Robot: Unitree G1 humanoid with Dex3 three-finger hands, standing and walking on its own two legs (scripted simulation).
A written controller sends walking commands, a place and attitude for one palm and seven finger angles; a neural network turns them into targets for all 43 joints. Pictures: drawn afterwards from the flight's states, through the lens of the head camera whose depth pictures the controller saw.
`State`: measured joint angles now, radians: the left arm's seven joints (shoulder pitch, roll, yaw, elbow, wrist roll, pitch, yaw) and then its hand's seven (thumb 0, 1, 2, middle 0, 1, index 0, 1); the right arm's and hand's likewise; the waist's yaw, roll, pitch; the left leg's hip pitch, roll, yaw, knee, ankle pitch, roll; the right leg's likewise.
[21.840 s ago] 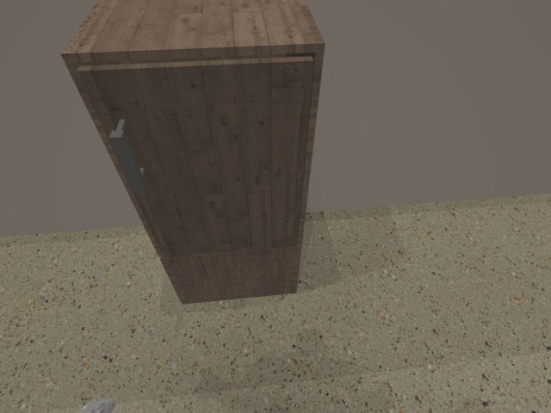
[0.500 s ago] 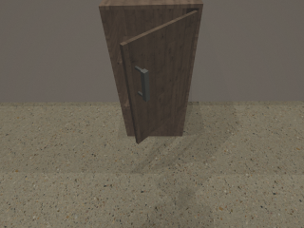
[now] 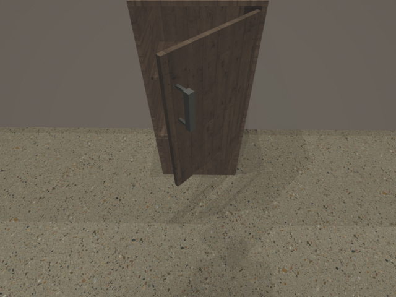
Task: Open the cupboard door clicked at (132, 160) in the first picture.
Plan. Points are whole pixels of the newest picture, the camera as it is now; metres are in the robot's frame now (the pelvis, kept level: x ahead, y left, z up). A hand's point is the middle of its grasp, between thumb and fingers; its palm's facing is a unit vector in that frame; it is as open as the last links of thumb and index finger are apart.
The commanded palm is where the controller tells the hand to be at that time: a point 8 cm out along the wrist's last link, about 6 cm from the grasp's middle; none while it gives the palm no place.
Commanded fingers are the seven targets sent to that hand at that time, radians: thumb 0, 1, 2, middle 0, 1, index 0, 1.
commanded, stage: look to check the result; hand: left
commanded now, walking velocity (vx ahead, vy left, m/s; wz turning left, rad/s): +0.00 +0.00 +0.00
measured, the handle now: (185, 108) +0.61 +0.07 +0.02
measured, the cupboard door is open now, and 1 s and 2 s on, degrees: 45 45 45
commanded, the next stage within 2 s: walk to a spot facing it in 0.38 s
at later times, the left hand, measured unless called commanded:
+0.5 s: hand out of the picture +0.01 +0.18 -0.17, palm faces +0.03 -0.98 -0.21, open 7.4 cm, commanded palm none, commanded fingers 0.00 0.90 0.90 -0.20 -0.30 -0.20 -0.30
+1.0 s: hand out of the picture +0.10 +0.20 -0.17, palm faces -0.14 -0.96 -0.24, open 7.4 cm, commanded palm none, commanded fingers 0.00 0.90 0.90 -0.20 -0.30 -0.20 -0.30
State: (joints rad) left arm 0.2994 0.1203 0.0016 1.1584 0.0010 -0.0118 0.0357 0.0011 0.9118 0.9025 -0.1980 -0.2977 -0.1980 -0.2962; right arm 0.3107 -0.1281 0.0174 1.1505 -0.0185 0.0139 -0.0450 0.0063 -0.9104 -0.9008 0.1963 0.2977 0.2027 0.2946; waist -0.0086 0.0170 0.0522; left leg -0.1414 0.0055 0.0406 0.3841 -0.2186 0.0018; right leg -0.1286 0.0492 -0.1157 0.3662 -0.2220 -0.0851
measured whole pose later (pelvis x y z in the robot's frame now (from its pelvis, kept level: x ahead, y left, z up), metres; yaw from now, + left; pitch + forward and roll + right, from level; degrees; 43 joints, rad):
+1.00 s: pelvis -0.01 +0.01 -0.01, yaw -11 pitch +0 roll +0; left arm 0.16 0.21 0.09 1.00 0.02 0.07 -0.02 0.00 0.91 0.90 -0.20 -0.30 -0.20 -0.30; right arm 0.23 -0.20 -0.03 1.02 -0.04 0.02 -0.06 0.01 -0.91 -0.90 0.20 0.30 0.21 0.30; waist 0.00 0.02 0.10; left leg -0.19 0.08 0.22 0.50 -0.30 0.01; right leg -0.42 0.02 0.00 0.97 -0.47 -0.01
